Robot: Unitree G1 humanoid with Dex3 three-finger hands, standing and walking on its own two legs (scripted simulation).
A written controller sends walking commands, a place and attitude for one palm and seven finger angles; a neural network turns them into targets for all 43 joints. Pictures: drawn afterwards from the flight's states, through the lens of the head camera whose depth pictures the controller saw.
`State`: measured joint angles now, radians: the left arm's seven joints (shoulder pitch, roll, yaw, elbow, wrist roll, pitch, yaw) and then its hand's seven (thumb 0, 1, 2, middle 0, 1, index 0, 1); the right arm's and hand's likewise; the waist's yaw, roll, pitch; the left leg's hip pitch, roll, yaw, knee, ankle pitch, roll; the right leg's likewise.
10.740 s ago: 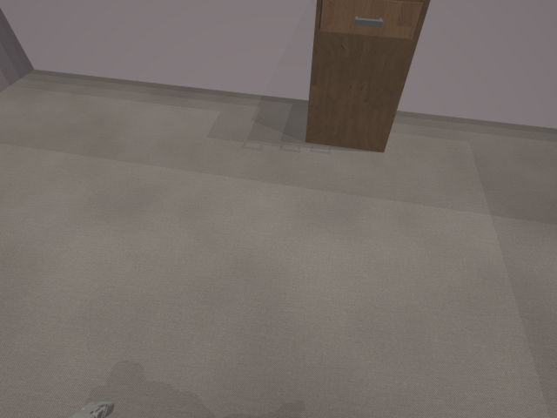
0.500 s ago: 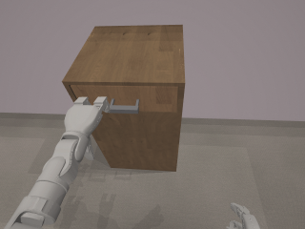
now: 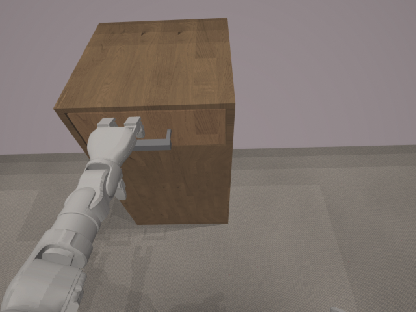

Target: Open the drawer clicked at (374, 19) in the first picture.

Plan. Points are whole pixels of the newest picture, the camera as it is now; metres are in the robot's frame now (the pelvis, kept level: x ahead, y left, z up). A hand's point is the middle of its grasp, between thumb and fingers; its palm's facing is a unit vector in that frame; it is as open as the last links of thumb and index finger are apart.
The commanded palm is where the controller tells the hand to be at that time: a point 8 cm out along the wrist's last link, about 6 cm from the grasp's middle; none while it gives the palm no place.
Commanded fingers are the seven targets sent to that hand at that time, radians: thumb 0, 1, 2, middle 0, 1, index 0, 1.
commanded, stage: move the hooked fingers above the handle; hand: left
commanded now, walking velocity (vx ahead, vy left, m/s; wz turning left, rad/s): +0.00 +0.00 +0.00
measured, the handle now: (149, 139) +0.54 +0.19 -0.05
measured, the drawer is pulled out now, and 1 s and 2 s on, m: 0.00 0.00 0.00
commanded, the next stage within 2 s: none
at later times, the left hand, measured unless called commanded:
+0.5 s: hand (143, 143) +0.48 +0.18 +0.01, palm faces -0.03 -0.01 -1.00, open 13.8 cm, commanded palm +0.46 +0.18 +0.07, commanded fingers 0.00 -0.50 0.30 -0.30 -1.20 -0.30 -1.20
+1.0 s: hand (140, 143) +0.49 +0.19 +0.00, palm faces -0.07 -0.02 -1.00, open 13.8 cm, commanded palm +0.47 +0.19 +0.06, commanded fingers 0.00 -0.50 0.30 -0.30 -1.20 -0.30 -1.20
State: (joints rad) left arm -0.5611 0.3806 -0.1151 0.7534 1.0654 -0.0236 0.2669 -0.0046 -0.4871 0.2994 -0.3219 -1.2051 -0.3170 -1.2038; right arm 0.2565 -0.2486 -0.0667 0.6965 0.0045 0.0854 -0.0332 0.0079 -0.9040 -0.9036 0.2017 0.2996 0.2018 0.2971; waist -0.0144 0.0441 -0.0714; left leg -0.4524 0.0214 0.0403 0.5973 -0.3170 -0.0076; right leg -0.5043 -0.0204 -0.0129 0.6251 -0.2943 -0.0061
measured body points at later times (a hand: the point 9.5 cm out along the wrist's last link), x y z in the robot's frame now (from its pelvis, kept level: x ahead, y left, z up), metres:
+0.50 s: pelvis +0.00 +0.01 -0.01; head +0.09 +0.00 +0.43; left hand +0.47 +0.18 +0.07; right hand +0.02 -0.26 -0.15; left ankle -0.02 +0.13 -0.73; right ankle +0.00 -0.12 -0.73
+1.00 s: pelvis +0.00 +0.01 -0.02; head +0.10 +0.00 +0.42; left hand +0.49 +0.19 +0.05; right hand +0.00 -0.26 -0.15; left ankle -0.02 +0.13 -0.73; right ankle +0.00 -0.12 -0.73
